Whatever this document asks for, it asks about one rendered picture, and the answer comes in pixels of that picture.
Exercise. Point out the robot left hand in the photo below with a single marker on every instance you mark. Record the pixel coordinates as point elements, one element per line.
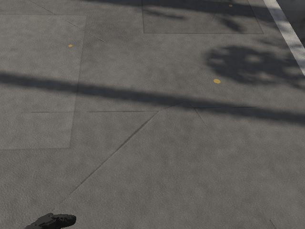
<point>51,221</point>

